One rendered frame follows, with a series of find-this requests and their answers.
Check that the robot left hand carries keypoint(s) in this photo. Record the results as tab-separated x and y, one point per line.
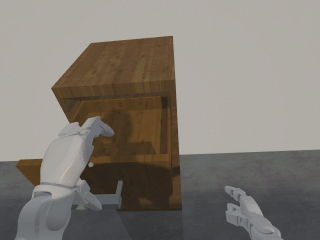
66	158

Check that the robot right forearm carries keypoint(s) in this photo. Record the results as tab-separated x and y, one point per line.
260	228

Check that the robot right hand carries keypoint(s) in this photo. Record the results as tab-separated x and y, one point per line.
239	216

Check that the drawer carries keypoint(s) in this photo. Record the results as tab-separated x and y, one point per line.
139	153

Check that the handle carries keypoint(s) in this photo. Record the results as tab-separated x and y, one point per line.
108	201

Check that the robot left forearm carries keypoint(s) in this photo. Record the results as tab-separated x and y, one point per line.
47	214

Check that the cabinet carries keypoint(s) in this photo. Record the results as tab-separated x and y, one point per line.
132	68

